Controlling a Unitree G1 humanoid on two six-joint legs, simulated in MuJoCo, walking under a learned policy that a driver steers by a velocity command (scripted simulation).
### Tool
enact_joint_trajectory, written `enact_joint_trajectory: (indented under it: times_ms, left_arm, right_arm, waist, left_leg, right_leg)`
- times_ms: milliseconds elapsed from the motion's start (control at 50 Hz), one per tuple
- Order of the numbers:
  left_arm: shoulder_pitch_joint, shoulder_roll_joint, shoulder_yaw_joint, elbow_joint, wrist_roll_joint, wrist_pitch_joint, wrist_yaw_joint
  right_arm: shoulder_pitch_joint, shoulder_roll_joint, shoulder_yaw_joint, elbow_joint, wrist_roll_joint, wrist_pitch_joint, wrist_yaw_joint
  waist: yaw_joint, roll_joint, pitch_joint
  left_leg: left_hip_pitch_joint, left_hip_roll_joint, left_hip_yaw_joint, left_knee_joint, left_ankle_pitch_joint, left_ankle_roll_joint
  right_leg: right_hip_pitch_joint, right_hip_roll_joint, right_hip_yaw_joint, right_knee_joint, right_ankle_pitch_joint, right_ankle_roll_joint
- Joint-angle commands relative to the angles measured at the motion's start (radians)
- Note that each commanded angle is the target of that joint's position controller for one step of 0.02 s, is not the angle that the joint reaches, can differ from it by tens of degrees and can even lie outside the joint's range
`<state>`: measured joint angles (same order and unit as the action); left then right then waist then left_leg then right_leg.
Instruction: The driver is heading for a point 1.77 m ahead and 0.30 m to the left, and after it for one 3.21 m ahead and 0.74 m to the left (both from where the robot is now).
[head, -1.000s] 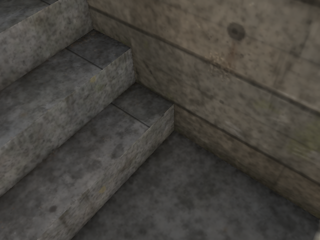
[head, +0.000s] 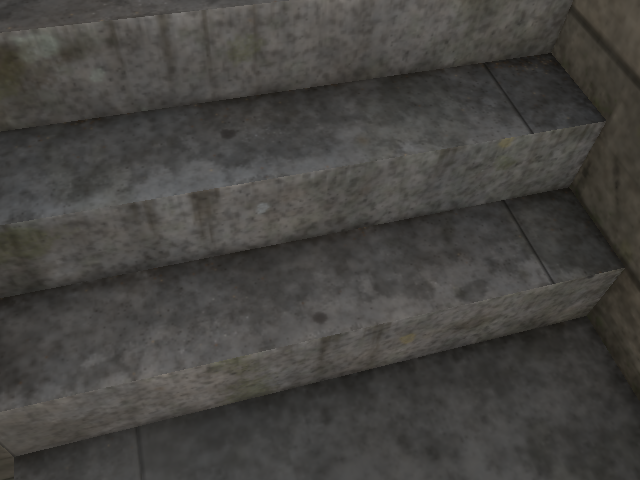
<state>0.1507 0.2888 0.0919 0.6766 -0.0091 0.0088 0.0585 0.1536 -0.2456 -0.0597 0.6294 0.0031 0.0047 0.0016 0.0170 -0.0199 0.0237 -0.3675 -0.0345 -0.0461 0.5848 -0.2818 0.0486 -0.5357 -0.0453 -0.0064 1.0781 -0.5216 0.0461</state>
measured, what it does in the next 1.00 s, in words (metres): steps on the spot: right foot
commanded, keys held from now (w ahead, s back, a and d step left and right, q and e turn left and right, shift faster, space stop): no key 0.92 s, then w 0.08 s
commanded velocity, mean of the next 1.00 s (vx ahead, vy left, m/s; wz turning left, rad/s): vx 0.01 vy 0.00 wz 0.09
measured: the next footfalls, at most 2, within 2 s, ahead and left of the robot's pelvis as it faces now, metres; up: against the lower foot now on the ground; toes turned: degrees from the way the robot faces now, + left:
right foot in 0.22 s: +0.04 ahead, -0.15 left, +0.00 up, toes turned +2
left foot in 1.60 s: +0.39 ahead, +0.07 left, +0.00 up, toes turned +2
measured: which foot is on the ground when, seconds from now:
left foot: down 0.00-1.00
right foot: up 0.00-0.20, down 0.22-1.00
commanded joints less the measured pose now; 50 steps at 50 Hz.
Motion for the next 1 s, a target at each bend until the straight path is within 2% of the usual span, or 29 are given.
enact_joint_trajectory:
  times_ms: [20,80,160,180,200,220,240,260,280,300,320,380,560,740,920,940,960,980,1000]
  left_arm:
    - [-0.031,0.055,0.009,-0.078,0.006,-0.008,0.003]
    - [-0.014,0.022,-0.006,-0.065,0.002,-0.007,-0.002]
    - [-0.026,0.027,-0.013,-0.059,-0.007,-0.008,-0.012]
    - [-0.009,0.021,-0.015,-0.047,-0.009,-0.01,-0.017]
    - [0.025,0.012,-0.019,-0.026,0.0,-0.014,-0.026]
    - [0.05,0.018,-0.021,-0.009,0.015,-0.015,-0.034]
    - [0.064,0.056,-0.017,-0.012,0.026,-0.016,-0.04]
    - [0.045,0.103,-0.009,-0.017,0.024,-0.014,-0.041]
    - [0.023,0.082,-0.007,-0.013,0.013,-0.016,-0.049]
    - [0.016,0.048,-0.016,-0.013,0.009,-0.023,-0.053]
    - [0.01,0.049,-0.025,-0.014,0.021,-0.031,-0.055]
    - [0.043,0.038,-0.036,0.012,0.02,-0.053,-0.053]
    - [0.085,0.049,-0.05,0.065,0.013,-0.054,-0.047]
    - [0.096,0.06,-0.059,0.126,0.012,-0.058,-0.05]
    - [0.097,0.072,-0.067,0.184,0.013,-0.06,-0.05]
    - [0.116,0.073,-0.065,0.199,0.01,-0.059,-0.05]
    - [0.163,0.061,-0.064,0.237,0.033,-0.043,-0.052]
    - [0.146,0.059,-0.062,0.232,0.033,-0.033,-0.054]
    - [0.121,0.059,-0.061,0.222,0.034,-0.028,-0.057]
  right_arm:
    - [-0.053,-0.112,-0.028,-0.05,0.001,-0.012,-0.016]
    - [-0.058,-0.085,-0.016,-0.028,-0.006,-0.012,-0.018]
    - [-0.041,-0.078,-0.01,0.002,-0.013,-0.013,-0.007]
    - [-0.052,-0.065,-0.004,0.007,-0.011,-0.015,-0.003]
    - [-0.064,-0.049,0.003,0.013,-0.009,-0.018,0.0]
    - [-0.044,-0.031,0.007,0.027,-0.009,-0.024,0.003]
    - [-0.021,-0.026,0.008,0.04,-0.012,-0.03,0.006]
    - [0.04,-0.035,0.004,0.053,-0.016,-0.039,0.016]
    - [0.015,-0.047,0.001,0.053,-0.011,-0.037,0.017]
    - [-0.045,-0.068,-0.005,0.049,-0.007,-0.031,0.012]
    - [-0.084,-0.073,-0.01,0.035,0.004,-0.015,-0.001]
    - [-0.066,-0.044,-0.004,0.047,-0.004,0.012,-0.012]
    - [-0.048,-0.052,-0.005,0.112,0.002,0.021,-0.015]
    - [-0.055,-0.081,-0.004,0.187,0.007,0.024,-0.026]
    - [-0.068,-0.095,0.0,0.261,0.01,0.024,-0.027]
    - [-0.046,-0.1,-0.003,0.279,0.015,0.024,-0.027]
    - [0.065,-0.1,-0.003,0.326,-0.044,0.017,-0.019]
    - [0.089,-0.107,-0.009,0.349,-0.047,0.015,-0.014]
    - [0.091,-0.115,-0.012,0.357,-0.041,0.014,-0.01]
  waist:
    - [0.002,0.14,-0.166]
    - [0.003,0.129,-0.16]
    - [-0.012,0.164,-0.133]
    - [0.004,0.163,-0.123]
    - [0.027,0.157,-0.121]
    - [0.028,0.138,-0.12]
    - [0.014,0.082,-0.109]
    - [-0.038,-0.028,-0.112]
    - [-0.024,-0.084,-0.105]
    - [-0.001,-0.07,-0.077]
    - [0.005,-0.056,-0.07]
    - [0.002,-0.028,-0.077]
    - [0.007,0.034,-0.068]
    - [0.013,0.023,-0.05]
    - [0.014,0.02,-0.038]
    - [0.014,0.024,-0.061]
    - [-0.031,0.017,-0.037]
    - [-0.032,0.024,0.0]
    - [-0.035,0.044,0.045]
  left_leg:
    - [0.165,0.234,-0.228,-0.172,0.496,0.17]
    - [0.124,0.204,-0.195,-0.171,0.437,0.167]
    - [0.084,0.196,-0.225,-0.181,0.297,0.169]
    - [0.068,0.185,-0.228,-0.177,0.257,0.157]
    - [0.034,0.171,-0.22,-0.17,0.221,0.137]
    - [0.01,0.146,-0.213,-0.161,0.176,0.102]
    - [-0.009,0.107,-0.192,-0.124,0.092,0.061]
    - [-0.055,0.064,-0.166,-0.112,0.025,0.033]
    - [0.008,0.031,-0.107,-0.098,0.02,0.008]
    - [0.054,0.025,-0.093,-0.064,0.041,0.0]
    - [0.079,0.031,-0.092,-0.06,0.096,0.015]
    - [0.118,0.046,-0.113,-0.064,0.181,0.037]
    - [0.157,0.046,-0.109,-0.07,0.251,0.036]
    - [0.181,0.049,-0.108,-0.084,0.279,0.037]
    - [0.198,0.047,-0.101,-0.1,0.295,0.037]
    - [0.203,0.034,-0.088,-0.101,0.17,0.045]
    - [0.216,0.048,-0.105,-0.111,0.056,0.039]
    - [0.181,0.037,-0.114,-0.126,-0.142,0.052]
    - [0.148,0.04,-0.145,-0.156,-0.311,0.069]
  right_leg:
    - [-0.048,-0.021,0.049,0.035,0.097,0.002]
    - [0.031,-0.022,0.047,-0.107,0.144,0.01]
    - [0.163,-0.003,0.026,-0.329,0.13,0.01]
    - [0.219,0.004,0.019,-0.42,0.186,0.004]
    - [0.312,0.01,0.01,-0.522,0.302,-0.004]
    - [0.382,-0.003,0.028,-0.555,0.383,-0.014]
    - [0.414,-0.054,0.077,-0.569,0.504,-0.034]
    - [0.451,-0.088,0.079,-0.53,0.547,-0.068]
    - [0.35,-0.079,0.085,-0.549,0.392,-0.091]
    - [0.278,-0.061,0.081,-0.577,0.31,-0.084]
    - [0.244,-0.057,0.078,-0.599,0.318,-0.072]
    - [0.256,-0.041,0.054,-0.583,0.34,-0.049]
    - [0.279,-0.032,0.043,-0.58,0.366,-0.049]
    - [0.297,-0.022,0.033,-0.599,0.377,-0.043]
    - [0.315,-0.014,0.026,-0.616,0.375,-0.037]
    - [0.328,0.003,0.009,-0.609,0.263,-0.042]
    - [0.296,-0.028,0.07,-0.618,0.221,-0.065]
    - [0.28,-0.014,0.063,-0.603,0.087,-0.081]
    - [0.236,0.001,0.06,-0.583,-0.02,-0.092]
